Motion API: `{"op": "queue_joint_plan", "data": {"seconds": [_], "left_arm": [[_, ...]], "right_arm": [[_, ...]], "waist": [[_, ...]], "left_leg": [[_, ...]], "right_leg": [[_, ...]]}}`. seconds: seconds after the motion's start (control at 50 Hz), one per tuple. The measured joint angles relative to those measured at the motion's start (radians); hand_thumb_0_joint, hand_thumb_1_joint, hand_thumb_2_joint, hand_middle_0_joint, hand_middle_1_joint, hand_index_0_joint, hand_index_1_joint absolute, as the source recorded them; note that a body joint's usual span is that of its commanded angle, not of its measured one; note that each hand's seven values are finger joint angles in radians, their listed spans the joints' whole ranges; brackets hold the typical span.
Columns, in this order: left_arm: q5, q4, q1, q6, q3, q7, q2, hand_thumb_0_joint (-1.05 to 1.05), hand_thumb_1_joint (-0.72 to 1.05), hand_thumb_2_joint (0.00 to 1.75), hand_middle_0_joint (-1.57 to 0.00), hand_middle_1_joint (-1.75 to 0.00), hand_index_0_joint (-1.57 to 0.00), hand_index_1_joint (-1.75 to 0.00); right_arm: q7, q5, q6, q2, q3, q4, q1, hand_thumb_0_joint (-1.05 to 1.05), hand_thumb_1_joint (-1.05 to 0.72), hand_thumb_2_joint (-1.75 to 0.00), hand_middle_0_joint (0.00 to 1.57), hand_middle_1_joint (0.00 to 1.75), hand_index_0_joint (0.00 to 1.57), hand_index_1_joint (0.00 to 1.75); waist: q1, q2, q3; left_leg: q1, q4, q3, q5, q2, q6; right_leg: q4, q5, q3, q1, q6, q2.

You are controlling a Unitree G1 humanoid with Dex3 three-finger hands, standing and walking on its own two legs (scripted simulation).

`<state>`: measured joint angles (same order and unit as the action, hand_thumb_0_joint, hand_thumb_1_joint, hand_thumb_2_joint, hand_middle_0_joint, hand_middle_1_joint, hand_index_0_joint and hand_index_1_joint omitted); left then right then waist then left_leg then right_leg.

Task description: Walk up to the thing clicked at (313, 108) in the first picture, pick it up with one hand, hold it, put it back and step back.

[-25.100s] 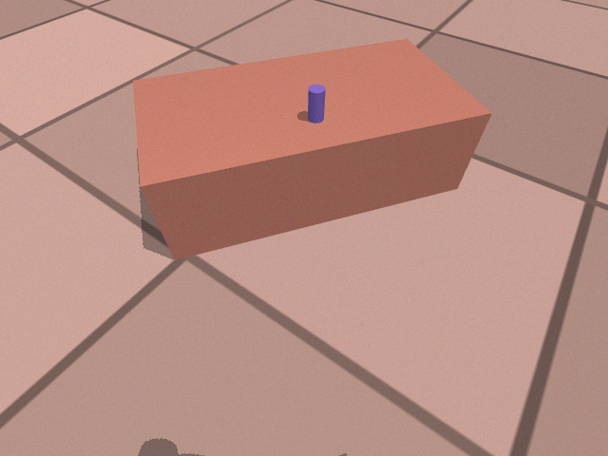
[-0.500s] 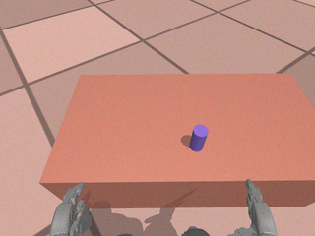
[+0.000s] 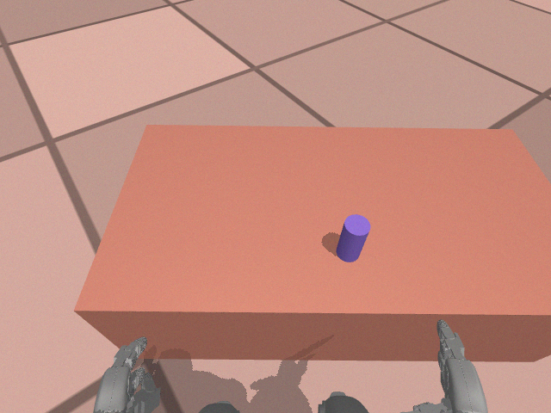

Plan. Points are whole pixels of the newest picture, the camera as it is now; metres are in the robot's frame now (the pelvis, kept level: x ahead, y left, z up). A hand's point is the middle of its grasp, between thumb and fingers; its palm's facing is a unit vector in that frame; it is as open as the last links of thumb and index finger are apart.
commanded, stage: home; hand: right
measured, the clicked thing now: (352, 239) +0.54 -0.18 -0.23
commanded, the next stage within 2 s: stand in 0.18 s
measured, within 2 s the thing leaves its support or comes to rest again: neither
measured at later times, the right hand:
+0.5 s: hand (422, 401) +0.16 -0.20 -0.08, palm faces -0.02 +0.93 -0.37, open 14.9 cm
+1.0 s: hand out of the picture +0.06 -0.26 -0.11, palm faces -0.04 +0.93 -0.37, open 7.5 cm
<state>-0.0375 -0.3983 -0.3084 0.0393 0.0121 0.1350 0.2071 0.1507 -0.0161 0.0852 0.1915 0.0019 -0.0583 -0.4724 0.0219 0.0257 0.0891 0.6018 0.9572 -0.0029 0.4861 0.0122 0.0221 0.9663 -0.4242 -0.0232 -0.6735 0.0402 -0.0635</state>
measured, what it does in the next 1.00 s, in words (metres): stands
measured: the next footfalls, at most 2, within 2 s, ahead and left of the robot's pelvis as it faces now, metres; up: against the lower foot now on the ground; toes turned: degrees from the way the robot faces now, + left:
none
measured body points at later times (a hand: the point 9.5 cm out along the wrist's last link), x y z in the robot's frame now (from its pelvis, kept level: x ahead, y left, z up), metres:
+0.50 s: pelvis +0.00 +0.00 +0.01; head +0.02 +0.00 +0.46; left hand +0.16 +0.25 -0.08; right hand +0.16 -0.25 -0.05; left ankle +0.00 +0.13 -0.68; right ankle +0.04 -0.14 -0.68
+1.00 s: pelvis +0.00 -0.02 +0.05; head +0.00 -0.01 +0.49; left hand +0.07 +0.27 -0.09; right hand +0.06 -0.31 -0.08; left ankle +0.00 +0.13 -0.68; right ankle +0.04 -0.14 -0.68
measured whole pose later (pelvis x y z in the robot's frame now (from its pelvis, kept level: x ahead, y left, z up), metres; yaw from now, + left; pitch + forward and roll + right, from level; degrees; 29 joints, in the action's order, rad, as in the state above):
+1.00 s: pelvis +0.00 -0.02 +0.05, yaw +0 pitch -3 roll +0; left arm 0.03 -1.03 -0.18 0.00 -0.02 0.01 0.32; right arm 0.02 0.04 0.00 0.33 -0.01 -0.99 -0.23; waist 0.01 0.01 -0.05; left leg 0.22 0.60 0.02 0.33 0.05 0.04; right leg 0.60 -0.28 0.02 -0.28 0.01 -0.03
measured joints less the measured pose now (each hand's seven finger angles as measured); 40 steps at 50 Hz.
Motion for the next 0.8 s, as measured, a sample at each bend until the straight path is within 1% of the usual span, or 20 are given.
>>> {"op": "queue_joint_plan", "data": {"seconds": [0.32, 0.4, 0.42, 0.44, 0.46, 0.48, 0.5, 0.52, 0.58, 0.64, 0.72, 0.8], "left_arm": [[0.013, -0.079, 0.039, -0.091, 0.001, 0.027, -0.001, 0.01, 0.90, 0.91, -0.21, -0.31, -0.21, -0.30], [0.017, -0.085, 0.044, -0.106, -0.001, 0.029, 0.001, 0.01, 0.90, 0.91, -0.21, -0.31, -0.21, -0.30], [0.018, -0.087, 0.046, -0.110, -0.001, 0.030, 0.002, 0.01, 0.90, 0.91, -0.21, -0.31, -0.21, -0.30], [0.048, -0.109, 0.059, -0.116, -0.003, 0.020, 0.006, 0.01, 0.90, 0.91, -0.21, -0.31, -0.21, -0.30], [0.080, -0.145, 0.079, -0.112, -0.002, -0.002, 0.017, 0.01, 0.90, 0.90, -0.21, -0.30, -0.21, -0.30], [0.101, -0.182, 0.097, -0.102, 0.001, -0.026, 0.031, 0.01, 0.90, 0.90, -0.21, -0.30, -0.21, -0.30], [0.114, -0.217, 0.113, -0.090, 0.003, -0.047, 0.044, 0.01, 0.90, 0.90, -0.21, -0.30, -0.21, -0.30], [0.119, -0.247, 0.127, -0.079, 0.002, -0.065, 0.056, 0.01, 0.90, 0.90, -0.21, -0.30, -0.21, -0.30], [0.105, -0.314, 0.144, -0.061, -0.011, -0.103, 0.083, 0.01, 0.90, 0.90, -0.21, -0.30, -0.21, -0.30], [0.091, -0.366, 0.130, -0.055, -0.028, -0.120, 0.106, 0.01, 0.90, 0.90, -0.21, -0.30, -0.21, -0.30], [0.085, -0.443, 0.110, -0.049, -0.044, -0.126, 0.127, 0.01, 0.90, 0.90, -0.21, -0.30, -0.21, -0.30], [0.079, -0.513, 0.100, -0.044, -0.047, -0.125, 0.133, 0.01, 0.91, 0.90, -0.21, -0.30, -0.21, -0.30]], "right_arm": [[0.013, 0.007, 0.079, -0.002, 0.004, 0.017, 0.012, -0.01, 0.49, -0.08, 0.06, 0.06, 0.07, 0.06], [0.015, 0.007, 0.094, -0.003, 0.004, 0.020, 0.014, -0.01, 0.43, -0.15, 0.10, 0.12, 0.11, 0.12], [0.015, 0.007, 0.096, -0.003, 0.003, 0.018, 0.015, -0.01, 0.40, -0.18, 0.12, 0.14, 0.12, 0.14], [0.003, 0.033, 0.069, 0.006, 0.008, -0.022, 0.035, 0.00, 0.36, -0.22, 0.13, 0.16, 0.13, 0.16], [-0.022, 0.061, 0.033, 0.026, 0.015, -0.095, 0.070, 0.00, 0.31, -0.27, 0.14, 0.18, 0.14, 0.18], [-0.048, 0.081, 0.007, 0.048, 0.020, -0.175, 0.104, 0.00, 0.26, -0.32, 0.15, 0.20, 0.15, 0.19], [-0.071, 0.092, -0.010, 0.069, 0.022, -0.249, 0.133, 0.00, 0.21, -0.37, 0.16, 0.21, 0.16, 0.21], [-0.089, 0.097, -0.024, 0.086, 0.018, -0.315, 0.155, 0.00, 0.15, -0.43, 0.17, 0.23, 0.17, 0.22], [-0.122, 0.088, -0.052, 0.124, -0.003, -0.464, 0.186, 0.00, -0.05, -0.60, 0.18, 0.26, 0.19, 0.26], [-0.132, 0.077, -0.069, 0.145, -0.022, -0.570, 0.191, 0.00, -0.27, -0.72, 0.19, 0.28, 0.20, 0.27], [-0.133, 0.070, -0.083, 0.153, -0.032, -0.679, 0.193, 0.00, -0.54, -0.82, 0.20, 0.29, 0.20, 0.29], [-0.130, 0.064, -0.089, 0.152, -0.031, -0.766, 0.203, 0.01, -0.73, -0.86, 0.20, 0.30, 0.21, 0.29]], "waist": [[-0.001, 0.001, -0.006], [-0.001, 0.002, -0.004], [0.000, 0.003, -0.005], [-0.003, 0.002, -0.024], [-0.008, -0.001, -0.047], [-0.011, -0.003, -0.061], [-0.012, -0.004, -0.071], [-0.011, -0.006, -0.079], [-0.005, -0.011, -0.098], [-0.002, -0.018, -0.103], [-0.003, -0.018, -0.110], [-0.006, -0.014, -0.121]], "left_leg": [[-0.024, -0.020, -0.011, -0.009, -0.002, -0.004], [-0.034, -0.029, -0.014, -0.012, -0.002, -0.003], [-0.035, -0.031, -0.014, -0.012, -0.002, -0.003], [-0.054, -0.035, -0.012, -0.013, -0.001, -0.003], [-0.077, -0.040, -0.009, -0.014, 0.002, -0.004], [-0.095, -0.044, -0.006, -0.015, 0.006, -0.006], [-0.108, -0.048, -0.004, -0.015, 0.009, -0.006], [-0.121, -0.053, -0.001, -0.016, 0.011, -0.005], [-0.154, -0.071, 0.008, -0.021, 0.018, 0.000], [-0.184, -0.100, 0.014, -0.029, 0.024, 0.006], [-0.229, -0.147, 0.019, -0.046, 0.028, 0.013], [-0.274, -0.201, 0.021, -0.070, 0.029, 0.017]], "right_leg": [[-0.017, 0.011, -0.011, 0.018, 0.004, -0.001], [-0.021, 0.011, -0.013, 0.025, 0.003, -0.001], [-0.022, 0.011, -0.013, 0.027, 0.003, -0.001], [-0.027, 0.013, -0.011, 0.046, 0.001, 0.000], [-0.036, 0.015, -0.007, 0.071, -0.004, 0.003], [-0.045, 0.018, -0.003, 0.092, -0.008, 0.007], [-0.052, 0.020, 0.000, 0.108, -0.012, 0.010], [-0.059, 0.022, 0.003, 0.122, -0.014, 0.012], [-0.085, 0.028, 0.014, 0.161, -0.015, 0.017], [-0.117, 0.036, 0.022, 0.195, -0.016, 0.023], [-0.155, 0.046, 0.030, 0.238, -0.022, 0.026], [-0.199, 0.062, 0.034, 0.280, -0.028, 0.027]]}}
